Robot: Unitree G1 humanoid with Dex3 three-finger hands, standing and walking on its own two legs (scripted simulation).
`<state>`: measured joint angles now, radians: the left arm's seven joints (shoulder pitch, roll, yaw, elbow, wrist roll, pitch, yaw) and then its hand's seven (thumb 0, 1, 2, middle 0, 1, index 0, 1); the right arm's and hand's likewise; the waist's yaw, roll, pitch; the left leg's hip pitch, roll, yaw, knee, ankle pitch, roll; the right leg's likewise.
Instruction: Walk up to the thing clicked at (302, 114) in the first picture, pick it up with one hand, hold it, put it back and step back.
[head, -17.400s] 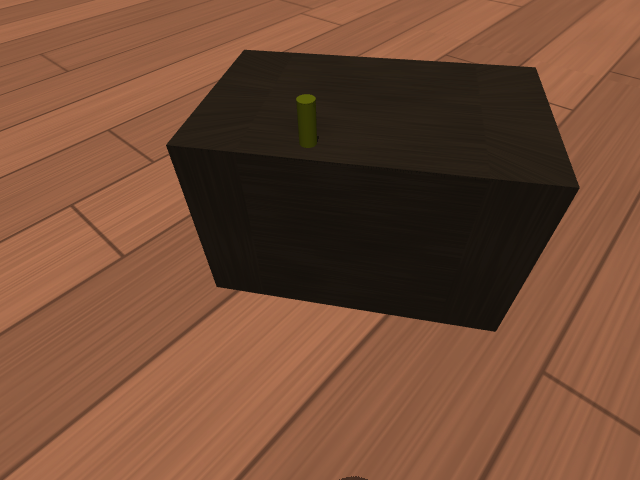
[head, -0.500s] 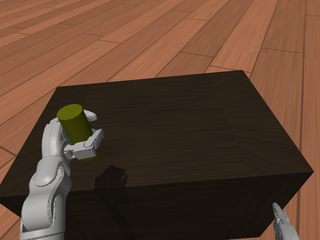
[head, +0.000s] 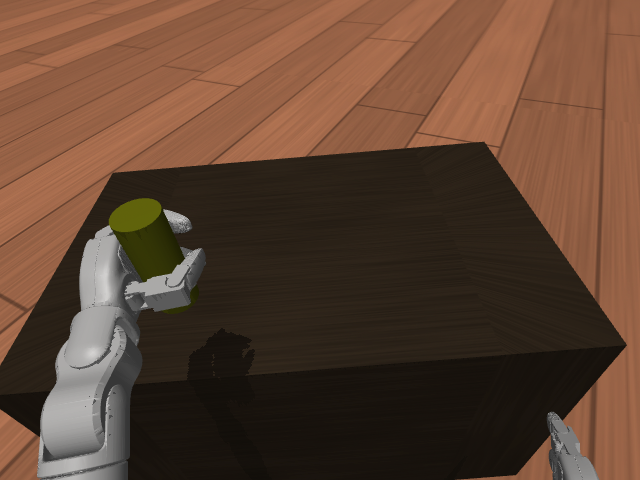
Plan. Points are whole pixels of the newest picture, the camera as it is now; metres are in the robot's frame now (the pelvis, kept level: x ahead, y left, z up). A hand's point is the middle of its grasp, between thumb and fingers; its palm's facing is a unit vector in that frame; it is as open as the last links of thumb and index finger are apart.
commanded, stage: hold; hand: left
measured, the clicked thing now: (159, 260) +0.32 +0.18 +0.19
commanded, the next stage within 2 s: crouch in 0.80 s
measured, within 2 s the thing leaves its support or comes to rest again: neither
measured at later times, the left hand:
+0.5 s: hand (177, 262) +0.32 +0.16 +0.18, palm faces +0.15 -0.99 +0.00, open 6.5 cm
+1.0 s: hand (174, 260) +0.32 +0.16 +0.19, palm faces +0.15 -0.99 -0.01, open 6.5 cm
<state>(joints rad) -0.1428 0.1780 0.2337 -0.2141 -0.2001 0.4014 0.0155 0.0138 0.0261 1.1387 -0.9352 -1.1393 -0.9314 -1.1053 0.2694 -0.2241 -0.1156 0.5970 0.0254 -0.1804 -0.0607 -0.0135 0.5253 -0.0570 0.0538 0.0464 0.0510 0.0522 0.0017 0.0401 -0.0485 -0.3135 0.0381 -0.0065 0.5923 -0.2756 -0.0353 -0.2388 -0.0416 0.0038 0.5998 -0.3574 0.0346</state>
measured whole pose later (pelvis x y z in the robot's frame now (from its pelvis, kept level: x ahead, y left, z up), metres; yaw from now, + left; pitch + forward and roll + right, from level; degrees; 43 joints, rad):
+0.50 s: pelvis +0.00 +0.00 +0.00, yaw +0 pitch -1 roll +0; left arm -0.15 0.18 0.22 -0.20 -0.19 0.40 0.01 0.01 0.03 1.13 -0.93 -1.14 -0.93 -1.11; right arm 0.26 -0.22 -0.10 0.60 0.02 -0.18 -0.06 -0.01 0.52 -0.06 0.05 0.05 0.05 0.05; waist 0.00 0.05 -0.04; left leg -0.30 0.04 -0.01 0.59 -0.27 -0.04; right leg -0.23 -0.04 0.00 0.60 -0.36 0.03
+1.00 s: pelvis +0.00 +0.00 +0.00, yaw +0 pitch -1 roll +0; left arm -0.13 0.18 0.21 -0.23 -0.19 0.38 0.01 0.01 0.03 1.14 -0.93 -1.14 -0.93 -1.11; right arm 0.24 -0.22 -0.09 0.62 0.02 -0.19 -0.07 -0.01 0.53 -0.06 0.05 0.05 0.05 0.05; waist 0.00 0.04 -0.05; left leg -0.30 0.04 -0.01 0.59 -0.28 -0.04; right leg -0.22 -0.04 -0.01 0.59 -0.36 0.03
